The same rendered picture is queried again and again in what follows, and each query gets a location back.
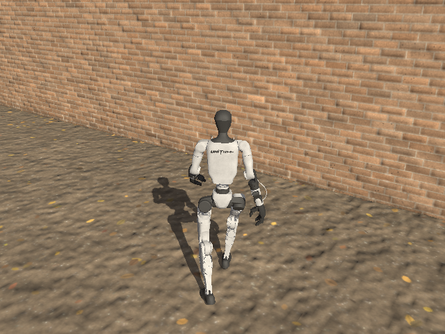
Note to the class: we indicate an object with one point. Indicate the robot right thigh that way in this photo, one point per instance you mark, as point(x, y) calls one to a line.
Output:
point(238, 205)

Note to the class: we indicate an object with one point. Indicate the robot left foot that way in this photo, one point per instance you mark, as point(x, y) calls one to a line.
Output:
point(210, 299)

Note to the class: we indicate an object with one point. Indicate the robot left upper arm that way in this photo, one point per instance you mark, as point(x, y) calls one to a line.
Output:
point(200, 147)

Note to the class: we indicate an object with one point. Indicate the right robot forearm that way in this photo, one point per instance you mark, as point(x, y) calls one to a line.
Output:
point(255, 190)

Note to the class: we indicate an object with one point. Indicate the left robot forearm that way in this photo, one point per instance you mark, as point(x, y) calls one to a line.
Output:
point(191, 175)

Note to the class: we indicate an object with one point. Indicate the left robot hand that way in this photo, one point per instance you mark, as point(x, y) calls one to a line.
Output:
point(199, 177)

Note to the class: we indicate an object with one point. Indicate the robot right upper arm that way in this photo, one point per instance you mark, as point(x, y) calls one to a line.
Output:
point(244, 147)

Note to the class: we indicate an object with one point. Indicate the right robot hand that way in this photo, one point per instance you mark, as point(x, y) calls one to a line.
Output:
point(262, 213)

